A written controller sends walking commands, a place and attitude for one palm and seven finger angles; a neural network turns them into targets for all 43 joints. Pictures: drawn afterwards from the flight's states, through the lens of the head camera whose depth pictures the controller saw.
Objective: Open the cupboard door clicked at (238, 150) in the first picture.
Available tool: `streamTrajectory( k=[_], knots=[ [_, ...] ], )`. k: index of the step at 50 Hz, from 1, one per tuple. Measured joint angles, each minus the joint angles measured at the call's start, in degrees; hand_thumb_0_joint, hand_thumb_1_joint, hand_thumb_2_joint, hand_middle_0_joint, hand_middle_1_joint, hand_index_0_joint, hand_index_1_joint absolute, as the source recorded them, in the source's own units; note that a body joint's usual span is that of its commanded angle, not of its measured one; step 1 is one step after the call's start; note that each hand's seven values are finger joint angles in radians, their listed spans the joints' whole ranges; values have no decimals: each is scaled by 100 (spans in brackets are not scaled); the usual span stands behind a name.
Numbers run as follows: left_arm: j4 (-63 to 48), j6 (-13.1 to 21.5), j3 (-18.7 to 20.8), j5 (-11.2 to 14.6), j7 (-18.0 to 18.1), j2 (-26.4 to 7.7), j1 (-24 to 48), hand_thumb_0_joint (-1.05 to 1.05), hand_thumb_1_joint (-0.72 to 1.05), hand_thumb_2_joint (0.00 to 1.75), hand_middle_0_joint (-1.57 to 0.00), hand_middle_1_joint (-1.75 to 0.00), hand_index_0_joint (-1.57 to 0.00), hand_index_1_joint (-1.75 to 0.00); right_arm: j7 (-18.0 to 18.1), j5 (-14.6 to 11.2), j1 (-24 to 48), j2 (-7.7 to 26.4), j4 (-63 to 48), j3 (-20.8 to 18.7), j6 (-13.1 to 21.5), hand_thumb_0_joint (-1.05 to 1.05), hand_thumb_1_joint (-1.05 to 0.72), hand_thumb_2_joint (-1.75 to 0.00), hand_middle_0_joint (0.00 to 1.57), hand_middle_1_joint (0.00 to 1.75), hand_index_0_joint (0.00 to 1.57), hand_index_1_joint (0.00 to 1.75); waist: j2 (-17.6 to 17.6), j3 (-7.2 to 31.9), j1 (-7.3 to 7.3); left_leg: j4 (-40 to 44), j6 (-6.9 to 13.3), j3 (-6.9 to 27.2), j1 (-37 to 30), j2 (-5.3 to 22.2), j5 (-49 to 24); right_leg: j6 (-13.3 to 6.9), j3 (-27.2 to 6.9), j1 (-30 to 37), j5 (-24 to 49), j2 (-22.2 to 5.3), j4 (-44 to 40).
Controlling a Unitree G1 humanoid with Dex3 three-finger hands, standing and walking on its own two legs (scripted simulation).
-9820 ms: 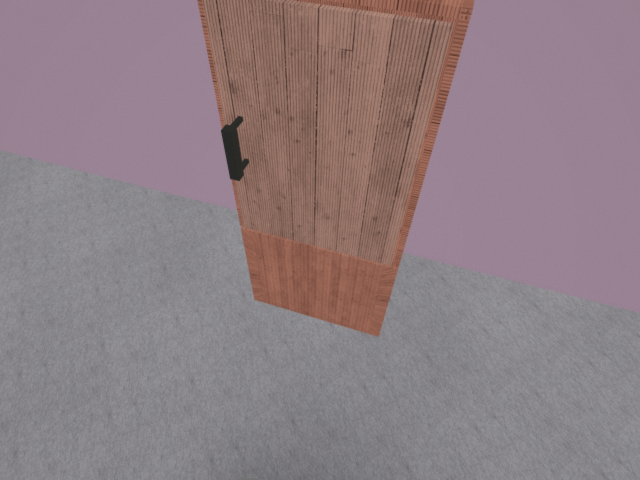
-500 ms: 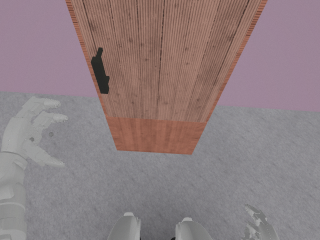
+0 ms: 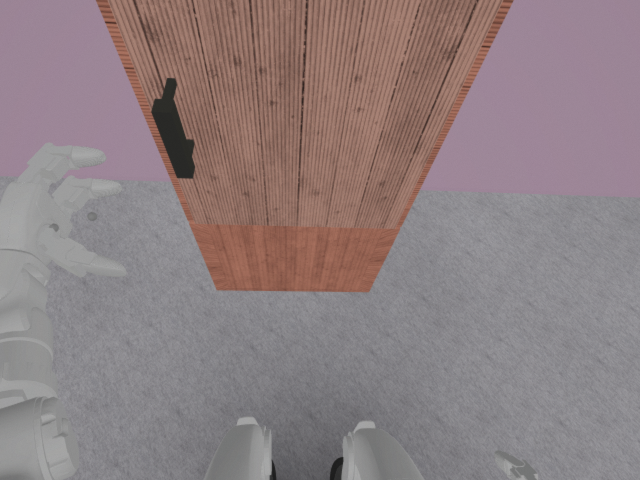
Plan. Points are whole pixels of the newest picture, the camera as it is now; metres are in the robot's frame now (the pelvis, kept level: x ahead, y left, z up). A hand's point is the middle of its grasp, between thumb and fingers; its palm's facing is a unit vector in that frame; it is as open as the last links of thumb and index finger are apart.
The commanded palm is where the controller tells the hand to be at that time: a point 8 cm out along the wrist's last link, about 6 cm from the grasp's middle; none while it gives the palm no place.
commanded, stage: move the hooked fingers beside the handle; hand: left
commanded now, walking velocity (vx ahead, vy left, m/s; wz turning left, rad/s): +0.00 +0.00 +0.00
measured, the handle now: (178, 130) +0.56 +0.20 +0.04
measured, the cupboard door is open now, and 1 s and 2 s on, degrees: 0 0 0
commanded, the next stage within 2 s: slide the fingers in behind the handle in 1.52 s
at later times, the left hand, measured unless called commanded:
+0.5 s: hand (102, 171) +0.48 +0.28 +0.05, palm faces +0.00 -1.00 -0.02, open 14.0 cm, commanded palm +0.47 +0.31 +0.05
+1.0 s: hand (112, 152) +0.52 +0.28 +0.04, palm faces +0.01 -1.00 -0.02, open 14.0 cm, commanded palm +0.51 +0.31 +0.04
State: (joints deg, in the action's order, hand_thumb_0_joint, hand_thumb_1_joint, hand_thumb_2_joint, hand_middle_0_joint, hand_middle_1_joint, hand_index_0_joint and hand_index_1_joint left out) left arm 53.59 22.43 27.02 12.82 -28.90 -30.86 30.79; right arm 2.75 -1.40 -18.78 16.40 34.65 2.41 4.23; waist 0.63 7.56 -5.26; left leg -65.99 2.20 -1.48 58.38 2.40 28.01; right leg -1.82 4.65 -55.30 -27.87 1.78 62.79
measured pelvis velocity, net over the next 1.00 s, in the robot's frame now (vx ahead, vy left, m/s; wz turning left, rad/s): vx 0.00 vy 0.01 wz -0.05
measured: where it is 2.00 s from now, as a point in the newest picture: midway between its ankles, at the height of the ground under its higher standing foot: outside the picture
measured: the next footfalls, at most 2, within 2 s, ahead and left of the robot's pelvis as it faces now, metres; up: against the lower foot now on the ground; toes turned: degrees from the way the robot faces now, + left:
none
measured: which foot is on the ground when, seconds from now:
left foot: down 0.00-1.00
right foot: down 0.00-1.00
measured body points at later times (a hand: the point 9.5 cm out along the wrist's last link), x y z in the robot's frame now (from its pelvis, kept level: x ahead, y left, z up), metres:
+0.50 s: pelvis -0.01 +0.01 -0.02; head +0.14 +0.04 +0.41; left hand +0.47 +0.33 +0.06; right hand +0.03 -0.27 -0.11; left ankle +0.03 +0.09 -0.65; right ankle +0.02 -0.11 -0.65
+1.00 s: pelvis +0.00 +0.01 -0.02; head +0.18 +0.05 +0.39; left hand +0.52 +0.33 +0.04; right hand -0.02 -0.25 -0.11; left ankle +0.03 +0.09 -0.65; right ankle +0.02 -0.11 -0.65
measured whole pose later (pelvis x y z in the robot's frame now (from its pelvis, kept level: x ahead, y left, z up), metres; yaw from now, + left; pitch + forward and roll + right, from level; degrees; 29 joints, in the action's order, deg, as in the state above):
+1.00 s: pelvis +0.00 +0.01 -0.02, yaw -3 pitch +28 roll -6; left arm 68.8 19.5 32.5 4.8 -26.9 -44.8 52.7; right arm 1.0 0.3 -22.6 16.3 34.2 5.0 -4.1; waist 1.6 6.3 -12.1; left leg -71.7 3.4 -0.9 70.7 4.0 29.7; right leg -0.8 5.0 -66.6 -27.7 3.3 65.6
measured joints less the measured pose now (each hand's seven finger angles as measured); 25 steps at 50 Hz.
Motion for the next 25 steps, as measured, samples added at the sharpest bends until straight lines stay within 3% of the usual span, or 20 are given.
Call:
streamTrajectory(
  k=[14,25],
  knots=[
    [823,89,168,-217,-71,-444,897,-1,-50,31,-30,-120,-30,-119,-43,39,-55,26,64,35,-342,1,-90,-89,21,30,20,30,-13,-9,-162,-247,32,27,405,46,67,26,24,-368,-17,40,162],
    [1293,5,152,-495,126,-826,1704,-1,-50,30,-30,-120,-30,-119,-49,105,-112,52,76,125,-479,1,-90,-89,21,30,20,30,30,-51,-381,-442,62,93,820,49,78,51,88,-723,-4,41,277]
  ],
)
